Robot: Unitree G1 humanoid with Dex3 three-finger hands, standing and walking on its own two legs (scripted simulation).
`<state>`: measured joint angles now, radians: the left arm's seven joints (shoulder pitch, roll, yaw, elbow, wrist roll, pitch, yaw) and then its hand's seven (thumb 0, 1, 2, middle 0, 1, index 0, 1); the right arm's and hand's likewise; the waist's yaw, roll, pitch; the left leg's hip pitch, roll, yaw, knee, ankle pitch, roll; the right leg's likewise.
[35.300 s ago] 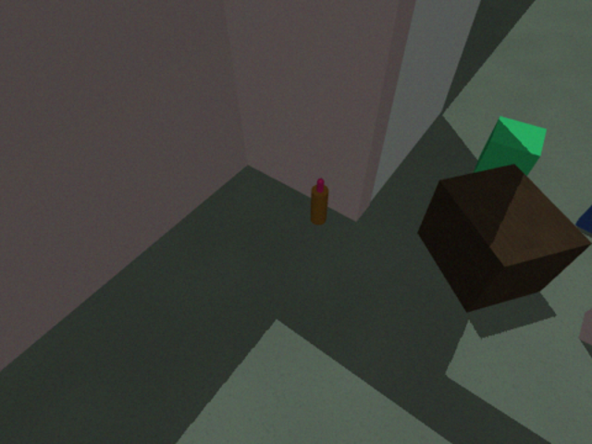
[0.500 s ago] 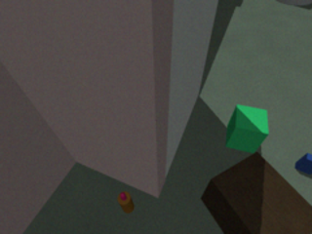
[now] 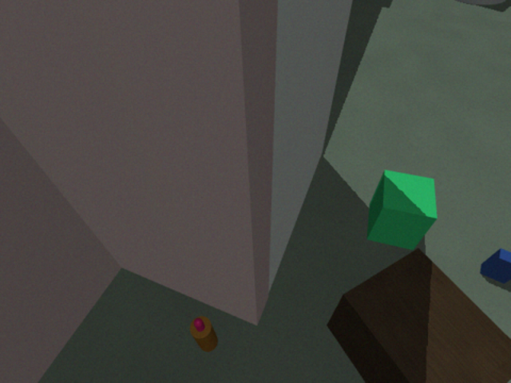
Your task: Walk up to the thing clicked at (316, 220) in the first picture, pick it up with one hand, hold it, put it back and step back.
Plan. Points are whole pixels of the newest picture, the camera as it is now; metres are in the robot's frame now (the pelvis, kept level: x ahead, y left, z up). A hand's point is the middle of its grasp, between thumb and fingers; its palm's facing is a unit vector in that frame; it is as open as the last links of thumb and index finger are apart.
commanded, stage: stand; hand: left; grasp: from the side
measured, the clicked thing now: (203, 332) +0.36 +0.21 -0.66
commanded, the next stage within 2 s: step back in 0.62 s
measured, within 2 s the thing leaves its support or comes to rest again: neither
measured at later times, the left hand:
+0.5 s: hand out of the picture +0.07 +0.25 -0.16, palm faces -0.01 -0.94 -0.35, open 7.3 cm
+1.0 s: hand out of the picture +0.09 +0.31 -0.18, palm faces +0.00 -0.93 -0.37, open 7.3 cm
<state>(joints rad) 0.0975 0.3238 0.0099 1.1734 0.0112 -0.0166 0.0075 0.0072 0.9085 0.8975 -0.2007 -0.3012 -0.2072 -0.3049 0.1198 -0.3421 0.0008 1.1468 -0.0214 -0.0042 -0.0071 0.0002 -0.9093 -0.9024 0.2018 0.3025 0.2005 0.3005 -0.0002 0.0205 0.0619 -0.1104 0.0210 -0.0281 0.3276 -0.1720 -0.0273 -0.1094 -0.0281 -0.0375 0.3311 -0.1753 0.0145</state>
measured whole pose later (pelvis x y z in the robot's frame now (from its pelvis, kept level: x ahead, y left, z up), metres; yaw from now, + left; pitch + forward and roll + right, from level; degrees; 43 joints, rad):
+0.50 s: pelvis +0.00 +0.00 +0.00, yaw +0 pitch -3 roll +0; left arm 0.11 0.33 0.01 1.16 0.01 -0.01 0.00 0.01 0.91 0.90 -0.20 -0.30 -0.21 -0.30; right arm 0.12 -0.35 0.00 1.14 -0.02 -0.01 0.00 0.00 -0.91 -0.90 0.20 0.30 0.20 0.30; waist 0.00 0.02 0.05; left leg -0.10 0.02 -0.02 0.32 -0.17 -0.03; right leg -0.11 -0.03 -0.03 0.33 -0.17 0.01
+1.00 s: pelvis -0.06 +0.05 -0.03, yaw +1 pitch -2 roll -1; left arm 0.00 0.41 0.07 0.92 0.00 0.05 0.04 0.01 0.91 0.90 -0.20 -0.30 -0.21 -0.30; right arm 0.15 -0.38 -0.05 0.96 -0.03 0.04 0.01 0.00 -0.91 -0.90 0.20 0.30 0.20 0.30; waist -0.04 -0.05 0.19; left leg -0.32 -0.04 -0.03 0.67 -0.32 0.04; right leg -0.47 0.07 0.15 1.02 -0.55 -0.03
